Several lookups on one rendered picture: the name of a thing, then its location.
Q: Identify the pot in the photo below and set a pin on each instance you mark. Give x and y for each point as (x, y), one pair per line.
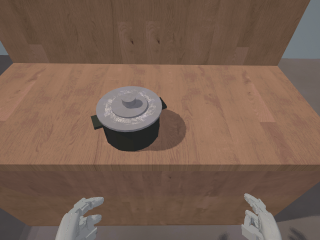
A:
(130, 141)

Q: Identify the lid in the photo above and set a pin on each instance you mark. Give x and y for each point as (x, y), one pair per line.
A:
(114, 115)

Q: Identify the table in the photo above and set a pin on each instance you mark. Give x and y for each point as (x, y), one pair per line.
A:
(234, 123)

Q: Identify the right robot hand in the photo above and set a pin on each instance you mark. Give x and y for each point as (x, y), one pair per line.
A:
(264, 225)

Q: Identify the knob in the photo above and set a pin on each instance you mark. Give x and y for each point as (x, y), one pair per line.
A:
(128, 100)

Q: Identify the left robot hand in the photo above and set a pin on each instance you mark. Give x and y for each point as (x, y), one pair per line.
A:
(74, 226)

